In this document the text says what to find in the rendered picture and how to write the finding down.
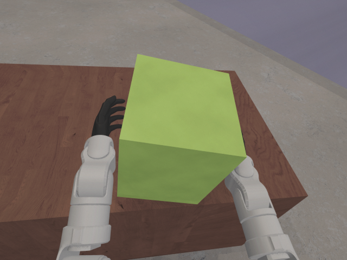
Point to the robot left hand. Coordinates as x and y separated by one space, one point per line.
104 119

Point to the right robot forearm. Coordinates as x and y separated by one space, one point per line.
265 239

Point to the left robot forearm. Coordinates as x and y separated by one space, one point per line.
88 222

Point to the pedestal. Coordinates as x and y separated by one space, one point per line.
47 113

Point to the carton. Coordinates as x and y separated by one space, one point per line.
180 135

